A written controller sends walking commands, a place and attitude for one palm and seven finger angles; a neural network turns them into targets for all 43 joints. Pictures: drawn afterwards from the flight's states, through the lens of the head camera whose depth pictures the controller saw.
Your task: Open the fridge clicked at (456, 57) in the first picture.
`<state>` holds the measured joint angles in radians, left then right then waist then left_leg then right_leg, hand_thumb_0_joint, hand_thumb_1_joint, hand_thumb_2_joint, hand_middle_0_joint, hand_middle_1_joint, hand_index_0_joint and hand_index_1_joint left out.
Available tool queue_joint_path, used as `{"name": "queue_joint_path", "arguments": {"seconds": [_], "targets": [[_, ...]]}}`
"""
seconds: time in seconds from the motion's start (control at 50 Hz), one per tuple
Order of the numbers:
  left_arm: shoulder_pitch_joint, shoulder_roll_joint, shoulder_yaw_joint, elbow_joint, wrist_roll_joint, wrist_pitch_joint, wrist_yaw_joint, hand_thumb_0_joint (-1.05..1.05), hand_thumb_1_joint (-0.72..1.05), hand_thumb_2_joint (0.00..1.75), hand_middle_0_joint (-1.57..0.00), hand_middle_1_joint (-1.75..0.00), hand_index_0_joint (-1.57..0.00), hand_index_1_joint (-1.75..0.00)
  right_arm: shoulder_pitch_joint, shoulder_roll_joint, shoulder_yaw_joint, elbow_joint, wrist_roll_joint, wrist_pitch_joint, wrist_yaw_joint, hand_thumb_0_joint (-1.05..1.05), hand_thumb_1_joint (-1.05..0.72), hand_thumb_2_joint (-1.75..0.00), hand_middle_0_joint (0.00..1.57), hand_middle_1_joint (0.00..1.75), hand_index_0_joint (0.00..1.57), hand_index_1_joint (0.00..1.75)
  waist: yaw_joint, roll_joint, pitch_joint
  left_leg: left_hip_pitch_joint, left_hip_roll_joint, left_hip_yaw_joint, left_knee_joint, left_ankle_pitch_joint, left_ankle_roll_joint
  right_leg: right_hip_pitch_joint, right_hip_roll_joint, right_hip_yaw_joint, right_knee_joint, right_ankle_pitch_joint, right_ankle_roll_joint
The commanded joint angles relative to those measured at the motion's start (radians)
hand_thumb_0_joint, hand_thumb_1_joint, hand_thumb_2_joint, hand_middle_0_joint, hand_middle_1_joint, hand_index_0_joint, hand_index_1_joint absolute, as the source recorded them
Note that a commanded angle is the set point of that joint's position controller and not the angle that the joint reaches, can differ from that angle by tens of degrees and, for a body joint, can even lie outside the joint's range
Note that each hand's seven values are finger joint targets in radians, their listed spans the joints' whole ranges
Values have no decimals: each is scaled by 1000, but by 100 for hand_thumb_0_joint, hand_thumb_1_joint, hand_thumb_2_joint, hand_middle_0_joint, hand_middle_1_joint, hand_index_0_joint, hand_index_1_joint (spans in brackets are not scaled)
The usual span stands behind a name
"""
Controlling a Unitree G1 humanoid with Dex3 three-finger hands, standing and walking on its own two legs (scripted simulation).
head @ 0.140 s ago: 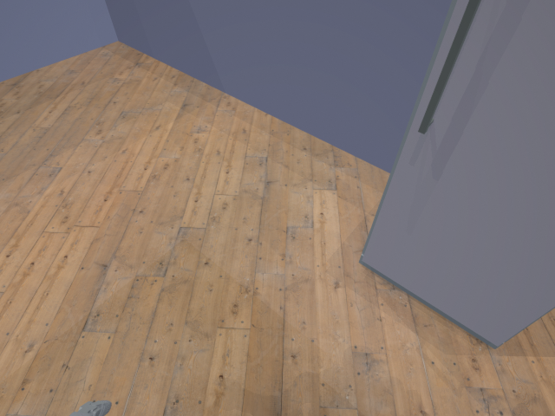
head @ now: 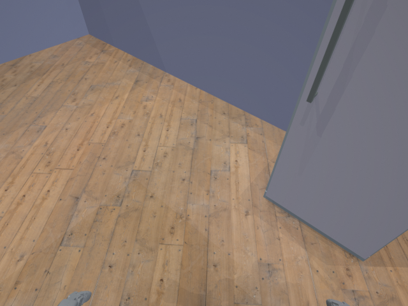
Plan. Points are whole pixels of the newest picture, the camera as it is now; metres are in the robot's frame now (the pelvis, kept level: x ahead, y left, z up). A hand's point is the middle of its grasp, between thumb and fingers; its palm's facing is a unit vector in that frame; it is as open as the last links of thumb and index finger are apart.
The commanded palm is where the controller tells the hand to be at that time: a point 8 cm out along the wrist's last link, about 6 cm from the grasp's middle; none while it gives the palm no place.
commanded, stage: stand and wait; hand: left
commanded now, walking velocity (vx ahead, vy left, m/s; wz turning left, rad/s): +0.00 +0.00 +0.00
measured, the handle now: (339, 30) +0.76 -0.32 +0.22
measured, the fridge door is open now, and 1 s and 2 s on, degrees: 0 0 0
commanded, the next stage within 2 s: look at it before walking up in 0.74 s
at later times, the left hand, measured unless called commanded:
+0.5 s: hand out of the picture +0.06 +0.24 -0.15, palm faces -0.02 -0.94 -0.35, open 7.4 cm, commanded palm none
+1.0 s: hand out of the picture +0.06 +0.23 -0.15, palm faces -0.03 -0.94 -0.33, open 7.4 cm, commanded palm none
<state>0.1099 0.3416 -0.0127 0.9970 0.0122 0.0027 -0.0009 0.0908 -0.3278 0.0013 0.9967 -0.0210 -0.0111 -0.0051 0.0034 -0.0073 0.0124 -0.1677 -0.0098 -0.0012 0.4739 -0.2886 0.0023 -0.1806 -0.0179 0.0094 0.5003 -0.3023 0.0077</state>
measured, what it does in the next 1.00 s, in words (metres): stands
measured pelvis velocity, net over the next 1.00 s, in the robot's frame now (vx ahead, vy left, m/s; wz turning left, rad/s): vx -0.02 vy -0.01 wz -0.01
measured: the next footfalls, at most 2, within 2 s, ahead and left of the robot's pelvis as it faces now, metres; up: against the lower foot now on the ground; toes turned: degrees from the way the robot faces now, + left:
none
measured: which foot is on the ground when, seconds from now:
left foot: down 0.00-1.00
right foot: down 0.00-1.00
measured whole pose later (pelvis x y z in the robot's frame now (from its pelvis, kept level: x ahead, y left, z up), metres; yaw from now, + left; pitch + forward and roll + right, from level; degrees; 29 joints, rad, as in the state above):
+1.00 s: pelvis -0.02 -0.01 +0.01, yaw -1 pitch -2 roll +0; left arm 0.13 0.34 -0.01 1.08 0.01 0.00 -0.01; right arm 0.12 -0.33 0.00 1.11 -0.01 -0.01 0.00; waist 0.00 0.00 0.03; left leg -0.13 0.01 0.00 0.37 -0.20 -0.02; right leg -0.15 0.00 0.01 0.40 -0.22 -0.01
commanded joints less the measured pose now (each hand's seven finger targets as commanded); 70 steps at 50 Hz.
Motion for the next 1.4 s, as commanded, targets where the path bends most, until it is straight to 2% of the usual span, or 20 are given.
{"name": "queue_joint_path", "arguments": {"seconds": [0.0,0.16,0.22,0.34,0.36,0.6,0.72,0.76,0.88,1.0,1.38], "targets": [[-40,206,53,-56,-1,-23,17,0,90,90,-20,-30,-20,-30,-54,-207,-49,-57,4,-23,-13,0,-90,-90,20,30,20,30,-2,6,-77,26,114,-75,-72,306,36,29,-97,71,-74,300,-43],[-31,203,57,-42,-1,-27,17,0,90,90,-20,-30,-20,-30,-57,-200,-50,-39,6,-22,-15,0,-90,-90,20,30,20,30,-2,-4,-82,43,117,-72,-77,314,30,44,-103,78,-94,337,-46],[-31,203,55,-33,-2,-26,16,0,90,90,-20,-30,-20,-30,-56,-204,-49,-27,7,-22,-14,0,-90,-90,20,30,20,30,-2,10,-70,42,116,-76,-92,287,29,39,-102,85,-108,304,-45],[-25,207,55,-14,-3,-27,15,0,90,90,-20,-30,-20,-30,-44,-209,-45,-4,10,-22,-13,0,-90,-90,20,30,20,30,0,-3,-73,42,121,-81,-104,278,27,54,-103,84,-122,297,-45],[-23,206,55,-9,-4,-27,15,0,90,90,-20,-30,-20,-30,-45,-209,-46,0,9,-23,-14,0,-90,-90,20,30,20,30,1,11,-76,48,121,-81,-108,282,27,55,-105,85,-123,298,-45],[-29,209,50,18,-3,-25,11,0,90,90,-20,-30,-20,-30,-29,-215,-40,35,10,-21,-10,0,-90,-90,20,30,20,30,1,3,-24,23,122,-92,-152,182,24,25,-101,100,-170,171,-41],[-30,208,50,22,-2,-25,11,0,90,90,-20,-30,-20,-30,-23,-217,-38,43,11,-23,-9,0,-90,-90,20,30,20,30,0,6,-34,28,124,-93,-159,179,23,26,-99,104,-174,162,-40],[-27,208,50,23,-1,-28,11,0,90,90,-20,-30,-20,-30,-22,-212,-39,43,11,-23,-8,0,-90,-90,20,30,20,30,0,-9,-34,29,123,-90,-154,184,22,25,-104,109,-180,170,-42],[-24,205,50,25,-2,-29,12,0,90,90,-20,-30,-20,-30,-20,-214,-39,48,10,-24,-9,0,-90,-90,20,30,20,30,-2,7,-49,46,126,-87,-153,206,19,28,-101,108,-175,203,-41],[-26,204,50,27,-1,-28,12,0,90,90,-20,-30,-20,-30,-19,-211,-38,51,11,-23,-9,0,-90,-90,20,30,20,30,-1,-4,-26,34,126,-88,-162,195,19,23,-99,109,-181,195,-40],[-17,206,47,31,-2,-32,12,0,90,90,-20,-30,-20,-30,-21,-214,-37,54,12,-21,-8,0,-90,-90,20,30,20,30,-2,0,-41,57,129,-84,-162,216,16,35,-104,107,-191,229,-40]]}}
